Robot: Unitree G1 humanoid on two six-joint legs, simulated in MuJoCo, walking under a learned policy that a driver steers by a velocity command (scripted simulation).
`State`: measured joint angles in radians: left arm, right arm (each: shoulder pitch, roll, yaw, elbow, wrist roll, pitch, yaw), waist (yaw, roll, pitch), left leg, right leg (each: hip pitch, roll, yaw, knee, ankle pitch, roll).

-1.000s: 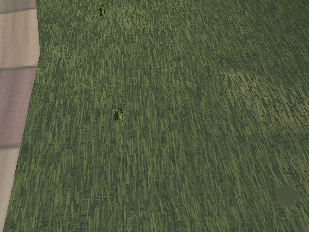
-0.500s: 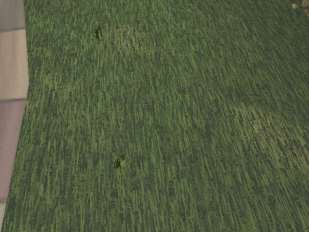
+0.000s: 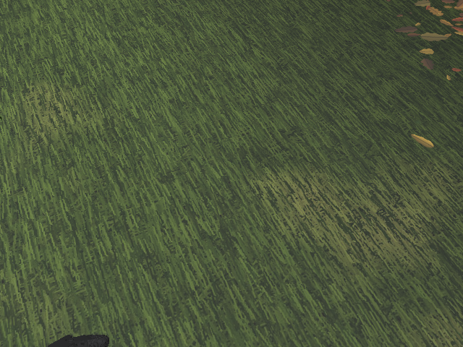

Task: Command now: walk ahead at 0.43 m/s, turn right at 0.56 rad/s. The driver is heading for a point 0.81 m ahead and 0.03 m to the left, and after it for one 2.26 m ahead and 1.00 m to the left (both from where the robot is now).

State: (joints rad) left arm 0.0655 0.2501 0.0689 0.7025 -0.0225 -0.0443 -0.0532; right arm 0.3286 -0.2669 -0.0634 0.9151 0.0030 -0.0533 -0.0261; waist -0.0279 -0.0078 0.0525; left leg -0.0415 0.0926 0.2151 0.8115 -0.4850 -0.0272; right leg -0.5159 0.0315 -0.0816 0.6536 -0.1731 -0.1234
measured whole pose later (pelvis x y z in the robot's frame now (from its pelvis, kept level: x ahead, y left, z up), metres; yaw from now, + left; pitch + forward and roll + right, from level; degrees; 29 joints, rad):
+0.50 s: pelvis +0.20 +0.02 +0.02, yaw -11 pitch +2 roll +0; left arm 0.24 0.27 0.05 0.76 0.00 -0.03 0.01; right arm 0.15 -0.25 -0.04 0.75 -0.01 -0.08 0.01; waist 0.02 -0.02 -0.02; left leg -0.42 -0.02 0.01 0.55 -0.19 0.03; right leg -0.24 0.09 0.11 0.70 -0.45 -0.06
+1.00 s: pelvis +0.37 -0.07 +0.03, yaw -6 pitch +3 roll +1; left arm 0.21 0.24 0.05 0.73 0.00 -0.10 -0.01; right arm 0.35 -0.29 -0.06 0.82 0.03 -0.06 0.00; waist -0.02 0.04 -0.05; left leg -0.44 0.00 -0.06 1.05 -0.39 0.03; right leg -0.32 -0.01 -0.05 0.50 -0.23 -0.02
